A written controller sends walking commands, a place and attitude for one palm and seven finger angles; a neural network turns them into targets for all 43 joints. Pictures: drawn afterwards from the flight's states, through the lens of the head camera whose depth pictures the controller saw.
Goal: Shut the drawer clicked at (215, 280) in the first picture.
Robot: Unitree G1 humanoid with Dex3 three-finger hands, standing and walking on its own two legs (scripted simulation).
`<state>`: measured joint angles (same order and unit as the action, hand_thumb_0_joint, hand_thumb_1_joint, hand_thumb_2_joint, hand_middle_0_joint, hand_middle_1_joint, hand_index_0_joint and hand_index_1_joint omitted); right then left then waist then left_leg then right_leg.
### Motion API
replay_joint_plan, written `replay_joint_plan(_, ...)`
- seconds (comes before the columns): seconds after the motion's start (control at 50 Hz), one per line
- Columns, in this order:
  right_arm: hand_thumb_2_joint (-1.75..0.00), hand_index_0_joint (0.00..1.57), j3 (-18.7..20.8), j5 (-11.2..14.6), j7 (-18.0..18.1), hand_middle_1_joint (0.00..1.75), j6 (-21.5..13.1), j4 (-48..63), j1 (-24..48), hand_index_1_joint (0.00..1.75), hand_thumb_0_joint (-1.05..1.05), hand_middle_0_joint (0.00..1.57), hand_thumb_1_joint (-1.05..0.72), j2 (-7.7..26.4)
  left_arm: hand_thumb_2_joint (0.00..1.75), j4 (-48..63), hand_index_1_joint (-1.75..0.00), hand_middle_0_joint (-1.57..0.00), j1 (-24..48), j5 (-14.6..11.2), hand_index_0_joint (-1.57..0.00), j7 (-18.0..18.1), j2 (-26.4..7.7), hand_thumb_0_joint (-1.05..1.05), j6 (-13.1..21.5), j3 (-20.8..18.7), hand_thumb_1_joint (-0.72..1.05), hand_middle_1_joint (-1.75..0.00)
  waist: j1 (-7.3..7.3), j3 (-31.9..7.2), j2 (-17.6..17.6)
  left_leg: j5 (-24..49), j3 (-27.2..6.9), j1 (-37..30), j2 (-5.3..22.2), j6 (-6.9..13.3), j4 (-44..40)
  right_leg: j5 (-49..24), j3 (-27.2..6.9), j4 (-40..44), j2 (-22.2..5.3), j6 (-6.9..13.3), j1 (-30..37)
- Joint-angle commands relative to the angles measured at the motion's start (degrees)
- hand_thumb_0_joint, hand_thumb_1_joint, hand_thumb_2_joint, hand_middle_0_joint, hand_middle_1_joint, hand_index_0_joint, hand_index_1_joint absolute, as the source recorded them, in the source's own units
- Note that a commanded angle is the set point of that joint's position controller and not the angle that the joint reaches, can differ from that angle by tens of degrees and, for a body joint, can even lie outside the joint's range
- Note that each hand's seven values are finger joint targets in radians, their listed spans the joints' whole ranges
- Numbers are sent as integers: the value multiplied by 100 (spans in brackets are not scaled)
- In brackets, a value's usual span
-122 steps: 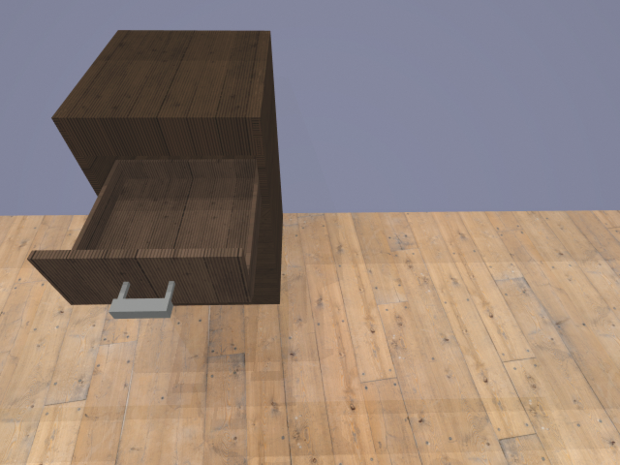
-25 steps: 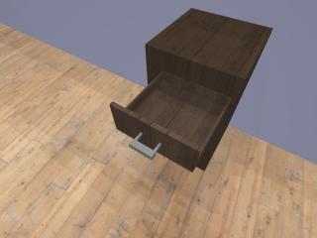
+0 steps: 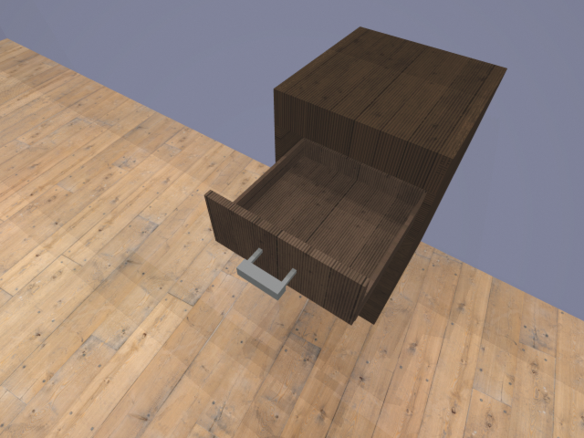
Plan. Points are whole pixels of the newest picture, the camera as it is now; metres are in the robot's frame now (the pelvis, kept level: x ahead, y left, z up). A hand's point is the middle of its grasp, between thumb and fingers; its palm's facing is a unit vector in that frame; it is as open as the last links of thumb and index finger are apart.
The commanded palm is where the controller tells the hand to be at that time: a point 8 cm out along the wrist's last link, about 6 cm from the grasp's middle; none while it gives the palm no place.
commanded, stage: look at it before walking up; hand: left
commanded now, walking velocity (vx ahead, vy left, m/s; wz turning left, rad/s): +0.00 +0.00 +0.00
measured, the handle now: (267, 271) +0.45 +0.08 -0.17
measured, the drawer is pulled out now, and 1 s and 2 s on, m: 0.29 0.29 0.29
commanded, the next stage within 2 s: turn to face it in 0.50 s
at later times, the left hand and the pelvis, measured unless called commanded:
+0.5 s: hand out of the picture -0.01 +0.17 -0.18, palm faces +0.04 -0.98 -0.19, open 7.4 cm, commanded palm none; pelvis +0.00 +0.00 +0.00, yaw +0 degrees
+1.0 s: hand out of the picture +0.05 +0.17 -0.18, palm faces -0.08 -0.96 -0.28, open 7.4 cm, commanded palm none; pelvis -0.02 -0.03 -0.02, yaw -10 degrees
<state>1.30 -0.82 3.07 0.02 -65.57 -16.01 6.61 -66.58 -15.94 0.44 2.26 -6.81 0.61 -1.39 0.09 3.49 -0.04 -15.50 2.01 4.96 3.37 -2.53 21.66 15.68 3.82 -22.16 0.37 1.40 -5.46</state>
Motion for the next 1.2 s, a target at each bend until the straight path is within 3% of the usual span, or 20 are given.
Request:
replay_joint_plan(0.0,-90,20,38,5,9,30,-34,23,-640,30,0,20,-90,418,90,154,-30,-20,-328,-7,-20,18,-538,0,51,-93,90,-30,-75,143,37,1450,-175,42,259,233,-223,-1756,-511,392,-588,84,-235)
replay_joint_plan(0.1,-90,20,31,3,20,30,-44,43,-638,30,0,20,-90,422,90,109,-30,-20,-372,0,-20,10,-498,0,40,-92,90,-30,-59,173,164,1458,-162,63,261,241,-220,-1651,-494,402,-585,79,-254)
replay_joint_plan(0.52,-90,20,28,-1,16,30,-55,34,-785,30,0,20,-90,405,90,164,-30,-20,-289,-4,-20,8,-523,0,17,-114,90,-30,-26,217,30,1426,-187,212,260,259,-279,-1525,-453,307,-564,74,-194)
replay_joint_plan(0.64,-90,20,123,5,53,30,-6,91,-718,30,0,20,-90,477,90,249,-30,-20,-208,27,-20,-6,-681,0,-41,-245,90,-30,-27,141,3,1510,-5,58,342,244,45,-1996,-607,36,-558,128,-438)
replay_joint_plan(0.72,-90,20,283,-6,87,30,90,315,-602,30,0,20,-90,710,90,509,-30,-20,37,65,-20,-75,-823,0,-170,-446,90,-30,-77,154,50,1050,91,165,552,271,281,-1769,-756,-406,-464,182,-868)
replay_joint_plan(0.76,-90,20,352,-20,105,30,96,449,-511,30,0,20,-90,829,90,685,-30,-20,195,86,-20,-114,-804,0,-228,-502,90,-30,-91,175,419,883,-107,134,812,405,154,-1355,-697,-792,-271,143,-1232)
replay_joint_plan(0.78,-90,20,381,-29,113,30,92,498,-472,30,0,20,-90,931,90,798,-30,-20,301,95,-20,-141,-763,0,-254,-521,90,-30,-104,203,707,815,-304,135,1060,531,-5,-957,-585,-1155,-124,95,-1457)
replay_joint_plan(0.82,-90,20,416,-76,109,30,66,605,-422,30,0,20,-90,1111,90,987,-30,-20,527,94,-20,-193,-599,0,-329,-534,90,-30,-137,266,1282,1106,-712,248,1811,1022,-456,968,-190,-2448,34,-38,-1794)
replay_joint_plan(0.86,-90,20,402,-121,90,30,52,737,-318,30,0,20,-90,1131,90,1143,-30,-20,665,100,-20,-216,-571,0,-351,-560,90,-30,-136,242,1200,1729,-646,244,2054,1245,-394,1561,-282,-2960,-100,-46,-1971)
replay_joint_plan(0.9,-90,20,407,-141,71,30,61,960,187,30,0,20,-90,1230,90,1155,-30,-20,409,95,-20,-257,-533,0,-322,-566,90,-30,112,147,1178,2035,-162,400,1829,1013,-14,1219,-153,-2363,-182,-29,-1471)
replay_joint_plan(0.92,-90,20,415,-128,64,30,78,1022,348,30,0,20,-90,1286,90,1083,-30,-20,135,97,-20,-281,-587,0,-294,-588,90,-30,259,-9,1001,1945,101,499,1652,809,428,707,-12,-1751,-145,-37,-1012)
replay_joint_plan(0.94,-90,20,426,-73,55,30,89,1114,569,30,0,20,-90,1290,90,971,-30,-20,-375,125,-20,-292,-768,0,-244,-637,90,-30,572,-213,495,1652,449,768,1266,525,1439,-275,-14,-688,-108,-28,-344)
replay_joint_plan(0.96,-90,20,398,24,12,30,117,1296,613,30,0,20,-90,988,90,851,-30,-20,-825,189,-20,-235,-1421,0,-161,-748,90,-30,729,-335,-1390,-427,880,1881,420,102,2965,-1778,-1825,528,-1179,289,391)
replay_joint_plan(0.98,-90,20,384,35,-1,30,154,1495,859,30,0,20,-90,910,90,817,-30,-20,-944,122,-20,-148,-1799,0,-171,-759,90,-30,735,-263,-1975,-2233,353,2724,-187,-88,4329,-3605,-3370,579,-2078,775,407)
replay_joint_plan(1.0,-90,20,411,34,5,30,206,1401,658,30,0,20,-90,1002,90,891,-30,-20,-659,82,-20,-97,-1659,0,-187,-724,90,-30,502,-277,-1424,-2032,-352,2864,62,-70,4730,-2899,-3007,506,-2110,1099,367)
replay_joint_plan(1.02,-90,20,427,19,-14,30,206,1358,812,30,0,20,-90,1026,90,1078,-30,-20,-302,90,-20,-77,-1409,0,-192,-693,90,-30,418,-67,-1132,-1566,-458,2975,171,-66,4801,-2123,-2960,573,-1790,1119,2)
replay_joint_plan(1.06,-90,20,416,-14,-36,30,192,1293,817,30,0,20,-90,987,90,1274,-30,-20,182,89,-20,-49,-1294,0,-173,-643,90,-30,205,-269,-585,-999,-489,2928,220,-116,4796,-2338,-2523,269,-1477,1006,153)
replay_joint_plan(1.08,-90,20,400,-14,-51,30,189,1295,858,30,0,20,-90,954,90,1312,-30,-20,152,84,-20,-52,-1255,0,-141,-622,90,-30,188,-382,-393,-853,-483,2859,171,-149,4698,-2728,-2398,201,-1335,958,195)
replay_joint_plan(1.14,-90,20,381,-1,-54,30,226,1356,972,30,0,20,-90,912,90,1307,-30,-20,-24,83,-20,-48,-1270,0,-118,-618,90,-30,232,-648,-452,-561,-456,2825,27,-193,4325,-3234,-2151,92,-1037,674,540)
replay_joint_plan(1.18,-90,20,372,12,-42,30,243,1395,1035,30,0,20,-90,977,90,1319,-30,-20,-130,75,-20,-43,-1271,0,-123,-614,90,-30,232,-634,-514,-432,-483,2990,-19,-208,4286,-3475,-2129,133,-1011,504,778)
